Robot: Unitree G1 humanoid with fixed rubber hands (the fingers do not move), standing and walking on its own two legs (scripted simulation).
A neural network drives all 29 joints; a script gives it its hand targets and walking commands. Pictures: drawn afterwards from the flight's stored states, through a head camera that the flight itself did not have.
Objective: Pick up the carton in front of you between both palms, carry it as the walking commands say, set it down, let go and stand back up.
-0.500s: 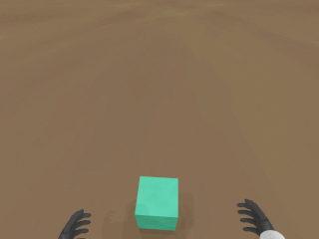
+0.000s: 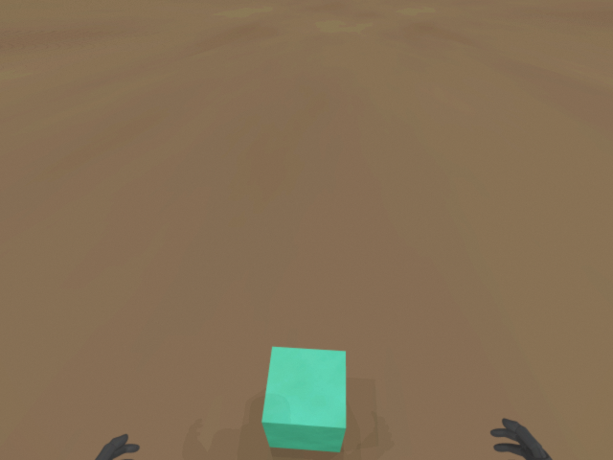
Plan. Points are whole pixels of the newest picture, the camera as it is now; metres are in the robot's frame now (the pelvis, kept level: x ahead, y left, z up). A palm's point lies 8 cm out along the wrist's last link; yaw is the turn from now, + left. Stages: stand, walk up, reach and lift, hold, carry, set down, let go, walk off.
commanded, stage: stand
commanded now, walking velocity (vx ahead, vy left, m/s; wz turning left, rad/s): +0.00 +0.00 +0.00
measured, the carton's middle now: (306, 400) +0.42 +0.01 -0.65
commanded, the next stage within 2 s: none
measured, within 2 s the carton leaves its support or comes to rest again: neither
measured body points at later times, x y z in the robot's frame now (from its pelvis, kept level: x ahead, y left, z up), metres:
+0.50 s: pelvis -0.01 +0.00 +0.01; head -0.02 +0.00 +0.46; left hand +0.09 +0.30 -0.10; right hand +0.10 -0.31 -0.10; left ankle -0.03 +0.11 -0.74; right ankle -0.04 -0.12 -0.74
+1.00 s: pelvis -0.03 +0.00 +0.01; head -0.03 +0.00 +0.46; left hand +0.08 +0.31 -0.11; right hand +0.08 -0.31 -0.11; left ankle -0.03 +0.11 -0.74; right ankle -0.04 -0.12 -0.74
